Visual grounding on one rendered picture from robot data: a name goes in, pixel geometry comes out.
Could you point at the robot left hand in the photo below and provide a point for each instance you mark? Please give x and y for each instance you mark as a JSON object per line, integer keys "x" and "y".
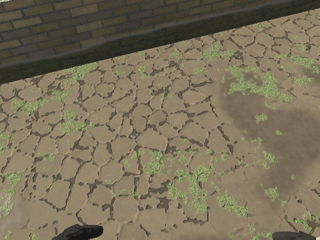
{"x": 80, "y": 232}

